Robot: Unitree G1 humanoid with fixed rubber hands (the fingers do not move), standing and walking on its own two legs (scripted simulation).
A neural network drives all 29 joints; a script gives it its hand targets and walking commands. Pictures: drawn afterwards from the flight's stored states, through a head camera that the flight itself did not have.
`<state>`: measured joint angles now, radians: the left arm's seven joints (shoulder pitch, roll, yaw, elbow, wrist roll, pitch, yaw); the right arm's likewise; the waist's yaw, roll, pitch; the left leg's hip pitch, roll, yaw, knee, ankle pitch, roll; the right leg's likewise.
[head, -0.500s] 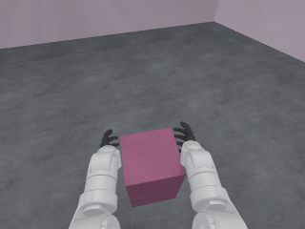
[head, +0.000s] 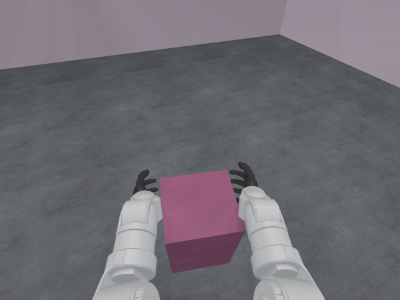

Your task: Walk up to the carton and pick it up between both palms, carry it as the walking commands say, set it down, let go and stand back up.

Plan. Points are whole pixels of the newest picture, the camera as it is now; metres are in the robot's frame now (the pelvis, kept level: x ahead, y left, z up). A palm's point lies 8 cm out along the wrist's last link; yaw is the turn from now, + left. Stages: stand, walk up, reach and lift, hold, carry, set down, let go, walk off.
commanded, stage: hold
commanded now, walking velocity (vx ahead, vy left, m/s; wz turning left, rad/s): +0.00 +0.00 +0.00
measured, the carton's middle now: (197, 225) +0.31 +0.02 -0.04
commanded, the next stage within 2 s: carry in 0.66 s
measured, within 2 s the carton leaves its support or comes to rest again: neither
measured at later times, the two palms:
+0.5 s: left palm (143, 200) +0.30 +0.13 +0.06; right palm (251, 196) +0.32 -0.10 +0.06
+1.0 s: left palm (135, 180) +0.31 +0.14 +0.11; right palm (246, 171) +0.35 -0.08 +0.11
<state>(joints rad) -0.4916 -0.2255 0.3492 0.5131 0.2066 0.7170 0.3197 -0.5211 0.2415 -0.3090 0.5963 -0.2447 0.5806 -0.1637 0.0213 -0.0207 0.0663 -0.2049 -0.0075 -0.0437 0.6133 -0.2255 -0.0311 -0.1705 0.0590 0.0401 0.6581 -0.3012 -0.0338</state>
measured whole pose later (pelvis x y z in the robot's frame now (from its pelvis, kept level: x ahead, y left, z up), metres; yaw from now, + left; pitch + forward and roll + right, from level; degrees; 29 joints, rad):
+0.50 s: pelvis +0.00 +0.00 +0.00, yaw +0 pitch -11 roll +1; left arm -0.49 -0.23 0.33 0.51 0.21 0.73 0.32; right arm -0.50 0.23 -0.31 0.57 -0.24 0.61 -0.15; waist 0.02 -0.02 0.06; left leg -0.19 -0.01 -0.04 0.61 -0.22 -0.03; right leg -0.16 0.06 0.04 0.65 -0.30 -0.03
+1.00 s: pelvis +0.00 -0.01 +0.00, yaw +7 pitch +0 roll +1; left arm -0.51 -0.24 0.17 0.08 0.21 1.00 0.28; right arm -0.50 0.23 -0.21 0.03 -0.16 0.96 -0.20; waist 0.02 0.02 0.00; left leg -0.51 -0.01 0.04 0.97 -0.41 -0.03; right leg -0.37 -0.01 -0.06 0.66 -0.29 -0.06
